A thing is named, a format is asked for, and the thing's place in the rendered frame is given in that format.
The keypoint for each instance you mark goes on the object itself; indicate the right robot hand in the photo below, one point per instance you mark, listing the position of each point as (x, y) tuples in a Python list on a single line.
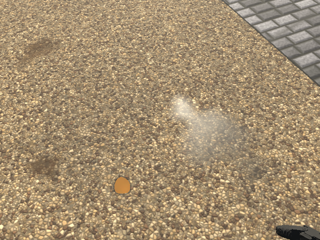
[(293, 232)]

